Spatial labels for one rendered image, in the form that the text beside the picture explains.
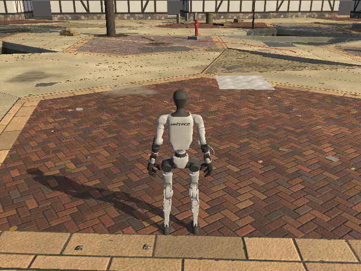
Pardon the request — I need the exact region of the robot right hand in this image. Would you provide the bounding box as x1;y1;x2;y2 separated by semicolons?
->
200;162;213;177

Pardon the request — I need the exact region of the left robot thigh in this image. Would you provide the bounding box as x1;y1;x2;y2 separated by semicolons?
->
161;158;173;199

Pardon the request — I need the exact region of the left robot upper arm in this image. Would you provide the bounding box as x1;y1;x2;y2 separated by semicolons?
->
154;114;169;146

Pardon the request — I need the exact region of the robot left hand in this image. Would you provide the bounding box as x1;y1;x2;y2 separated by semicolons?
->
147;162;160;177

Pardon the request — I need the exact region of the right robot upper arm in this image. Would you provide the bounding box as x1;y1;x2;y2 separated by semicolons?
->
192;114;206;145

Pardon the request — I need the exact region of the robot left forearm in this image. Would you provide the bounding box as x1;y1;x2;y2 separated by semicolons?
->
149;138;160;164

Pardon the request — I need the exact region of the robot right foot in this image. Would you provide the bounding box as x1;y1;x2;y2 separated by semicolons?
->
191;220;199;235

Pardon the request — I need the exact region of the robot right forearm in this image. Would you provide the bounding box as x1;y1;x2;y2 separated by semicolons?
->
201;137;212;164

